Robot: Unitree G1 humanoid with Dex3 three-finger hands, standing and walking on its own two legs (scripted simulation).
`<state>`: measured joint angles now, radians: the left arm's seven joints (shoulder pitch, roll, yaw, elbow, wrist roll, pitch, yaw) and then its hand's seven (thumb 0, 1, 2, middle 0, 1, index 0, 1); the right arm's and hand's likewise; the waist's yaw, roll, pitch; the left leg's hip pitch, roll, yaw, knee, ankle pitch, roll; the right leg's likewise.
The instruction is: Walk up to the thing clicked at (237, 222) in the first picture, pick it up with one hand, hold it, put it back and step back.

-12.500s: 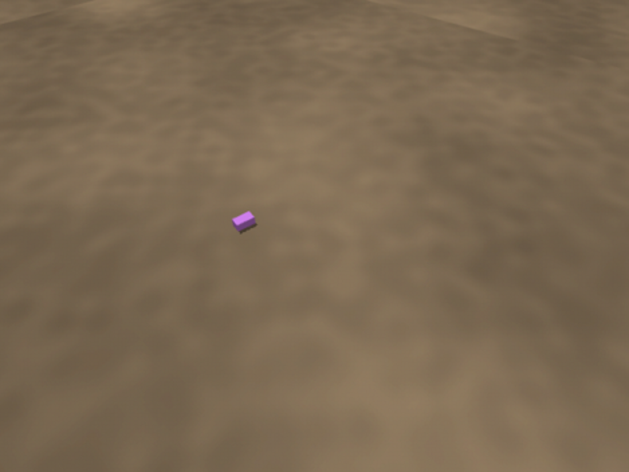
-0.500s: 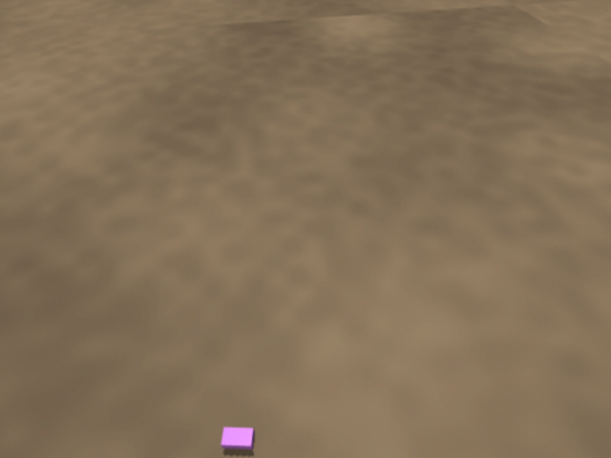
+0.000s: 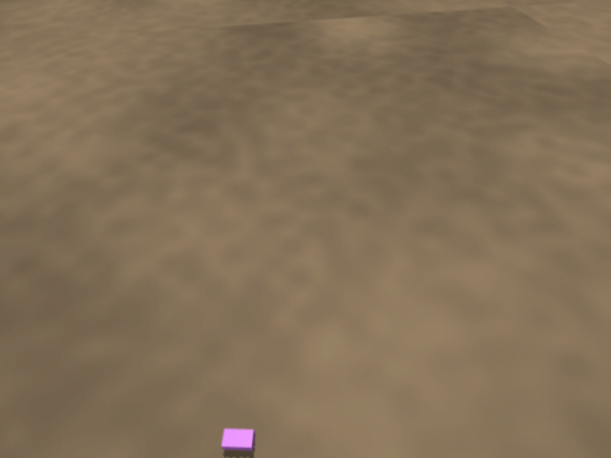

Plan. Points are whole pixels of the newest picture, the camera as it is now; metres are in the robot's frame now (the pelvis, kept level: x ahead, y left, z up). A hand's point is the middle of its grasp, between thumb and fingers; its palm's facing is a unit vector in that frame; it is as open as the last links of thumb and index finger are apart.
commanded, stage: stand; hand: left
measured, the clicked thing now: (238, 439) +0.35 +0.22 -0.76
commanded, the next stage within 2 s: walk up in 0.42 s
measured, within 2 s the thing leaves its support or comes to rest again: neither
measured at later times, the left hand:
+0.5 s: hand out of the picture +0.07 +0.26 -0.16, palm faces -0.01 -0.94 -0.35, open 7.4 cm
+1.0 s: hand out of the picture +0.00 +0.20 -0.16, palm faces +0.03 -0.93 -0.37, open 7.4 cm
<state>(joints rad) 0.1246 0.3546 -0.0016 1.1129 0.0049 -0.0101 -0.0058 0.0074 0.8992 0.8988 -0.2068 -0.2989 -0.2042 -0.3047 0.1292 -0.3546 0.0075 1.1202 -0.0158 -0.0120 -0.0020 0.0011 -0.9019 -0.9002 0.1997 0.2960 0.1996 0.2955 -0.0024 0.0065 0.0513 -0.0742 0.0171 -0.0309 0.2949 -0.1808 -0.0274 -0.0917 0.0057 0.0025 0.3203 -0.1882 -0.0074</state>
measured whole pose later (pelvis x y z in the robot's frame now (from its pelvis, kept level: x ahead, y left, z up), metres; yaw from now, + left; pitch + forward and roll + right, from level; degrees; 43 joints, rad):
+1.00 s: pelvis -0.07 -0.05 -0.02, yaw +3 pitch -2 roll +1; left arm 0.18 0.32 0.03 0.89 0.02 0.00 0.00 0.01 0.90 0.90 -0.21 -0.30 -0.21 -0.31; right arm 0.17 -0.40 -0.04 0.96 -0.02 0.05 -0.01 0.00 -0.90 -0.90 0.20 0.30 0.20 0.30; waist 0.02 0.04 0.15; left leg -0.26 -0.03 -0.11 0.78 -0.52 -0.01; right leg -0.26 -0.01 -0.04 0.59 -0.29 -0.03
